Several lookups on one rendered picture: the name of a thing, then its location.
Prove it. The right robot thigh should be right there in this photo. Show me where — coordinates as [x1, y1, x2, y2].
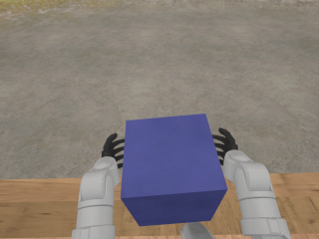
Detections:
[179, 222, 215, 239]

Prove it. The robot left hand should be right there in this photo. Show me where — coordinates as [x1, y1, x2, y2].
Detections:
[102, 133, 125, 169]

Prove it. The left robot forearm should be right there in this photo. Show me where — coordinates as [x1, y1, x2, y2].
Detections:
[71, 156, 121, 239]

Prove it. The carton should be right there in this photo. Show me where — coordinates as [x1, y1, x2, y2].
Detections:
[121, 114, 228, 227]

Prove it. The right robot forearm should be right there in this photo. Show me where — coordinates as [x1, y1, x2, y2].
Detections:
[223, 149, 292, 239]

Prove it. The robot right hand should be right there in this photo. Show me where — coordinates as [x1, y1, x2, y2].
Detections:
[212, 127, 238, 165]

